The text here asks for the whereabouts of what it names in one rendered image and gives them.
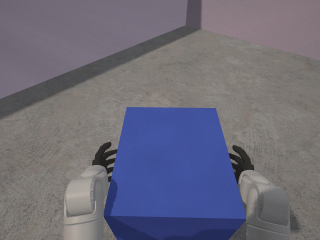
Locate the carton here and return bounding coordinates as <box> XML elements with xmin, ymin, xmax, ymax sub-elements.
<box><xmin>104</xmin><ymin>107</ymin><xmax>246</xmax><ymax>240</ymax></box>

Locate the robot right forearm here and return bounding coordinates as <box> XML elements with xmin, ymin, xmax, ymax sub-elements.
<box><xmin>237</xmin><ymin>170</ymin><xmax>291</xmax><ymax>240</ymax></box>

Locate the robot right hand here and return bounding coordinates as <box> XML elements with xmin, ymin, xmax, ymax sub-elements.
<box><xmin>228</xmin><ymin>145</ymin><xmax>254</xmax><ymax>184</ymax></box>

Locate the robot left hand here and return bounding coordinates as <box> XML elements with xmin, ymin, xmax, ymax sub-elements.
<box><xmin>92</xmin><ymin>142</ymin><xmax>118</xmax><ymax>182</ymax></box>

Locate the robot left forearm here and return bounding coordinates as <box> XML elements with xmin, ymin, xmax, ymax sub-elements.
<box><xmin>63</xmin><ymin>165</ymin><xmax>109</xmax><ymax>240</ymax></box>

